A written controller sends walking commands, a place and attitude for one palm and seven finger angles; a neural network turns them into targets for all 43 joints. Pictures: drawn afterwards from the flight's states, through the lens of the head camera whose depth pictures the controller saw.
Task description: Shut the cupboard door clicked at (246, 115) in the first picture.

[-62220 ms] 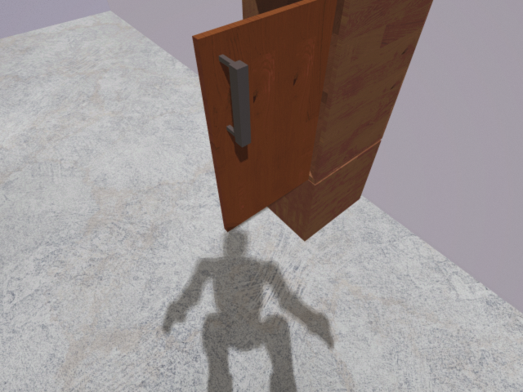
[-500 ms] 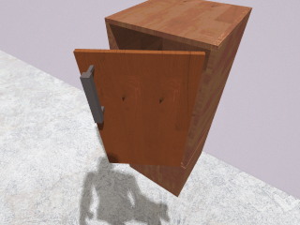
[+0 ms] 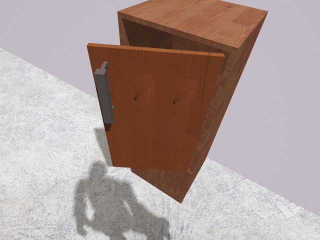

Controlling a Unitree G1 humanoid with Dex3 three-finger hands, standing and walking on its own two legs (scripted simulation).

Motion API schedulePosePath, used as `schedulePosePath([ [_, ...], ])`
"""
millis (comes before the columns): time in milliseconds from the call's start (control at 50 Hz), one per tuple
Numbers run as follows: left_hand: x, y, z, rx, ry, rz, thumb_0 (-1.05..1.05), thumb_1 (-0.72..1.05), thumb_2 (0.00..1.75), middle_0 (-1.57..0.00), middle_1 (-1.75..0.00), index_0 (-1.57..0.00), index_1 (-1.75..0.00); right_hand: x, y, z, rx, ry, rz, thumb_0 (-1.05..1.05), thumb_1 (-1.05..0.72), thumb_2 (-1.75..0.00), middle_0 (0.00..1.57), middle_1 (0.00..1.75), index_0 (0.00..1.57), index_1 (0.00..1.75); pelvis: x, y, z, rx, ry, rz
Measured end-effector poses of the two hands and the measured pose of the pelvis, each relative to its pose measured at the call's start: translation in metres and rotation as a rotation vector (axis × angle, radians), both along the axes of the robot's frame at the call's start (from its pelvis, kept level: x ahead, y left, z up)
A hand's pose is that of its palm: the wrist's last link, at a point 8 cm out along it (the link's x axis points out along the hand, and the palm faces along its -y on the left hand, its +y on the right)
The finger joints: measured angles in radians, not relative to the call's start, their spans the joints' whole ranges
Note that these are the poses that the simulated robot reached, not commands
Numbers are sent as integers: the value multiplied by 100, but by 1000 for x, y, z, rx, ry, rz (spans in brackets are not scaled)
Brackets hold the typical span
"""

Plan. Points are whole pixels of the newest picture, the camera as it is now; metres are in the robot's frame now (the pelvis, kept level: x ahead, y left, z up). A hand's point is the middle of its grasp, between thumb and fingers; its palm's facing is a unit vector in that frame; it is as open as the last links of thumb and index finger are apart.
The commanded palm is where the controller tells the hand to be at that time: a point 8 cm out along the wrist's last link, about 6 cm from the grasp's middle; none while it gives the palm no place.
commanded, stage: come to a stop and stand still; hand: left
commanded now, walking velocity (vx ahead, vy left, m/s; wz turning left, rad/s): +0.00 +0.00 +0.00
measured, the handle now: (107, 93) +0.47 +0.19 +0.12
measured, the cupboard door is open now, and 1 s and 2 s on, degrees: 30 30 30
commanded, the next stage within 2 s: look again from close up in 1.04 s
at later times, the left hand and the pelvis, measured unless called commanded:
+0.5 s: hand out of the picture -0.02 +0.20 -0.19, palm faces +0.02 -0.99 -0.16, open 7.3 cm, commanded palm none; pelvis +0.00 +0.04 +0.00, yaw +0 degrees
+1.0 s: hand out of the picture +0.01 +0.20 -0.19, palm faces +0.02 -0.99 -0.16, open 7.3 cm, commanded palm none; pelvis +0.02 +0.04 +0.00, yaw -1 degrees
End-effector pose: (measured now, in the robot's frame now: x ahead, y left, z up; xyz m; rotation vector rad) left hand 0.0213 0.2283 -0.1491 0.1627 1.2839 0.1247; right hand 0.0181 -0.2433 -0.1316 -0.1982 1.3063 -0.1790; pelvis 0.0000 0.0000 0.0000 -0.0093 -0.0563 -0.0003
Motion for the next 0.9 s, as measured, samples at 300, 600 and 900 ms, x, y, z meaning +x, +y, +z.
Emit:
schedulePosePath([
  [300,-39,18,-5,-10,104,29,0,91,90,-20,-30,-20,-30,-12,37,-4,30,38,-16,1,-91,-90,20,30,20,30,-3,23,0,-2,6,1],
  [600,-45,24,-9,-32,162,44,0,91,90,-20,-30,-20,-30,-8,59,-6,31,59,-41,1,-91,-90,20,30,20,30,8,41,-1,1,19,-6],
  [900,-17,24,-9,-27,139,42,0,91,90,-20,-30,-20,-30,-12,72,-11,48,89,-74,1,-91,-90,20,30,20,30,22,42,-2,2,13,-14],
])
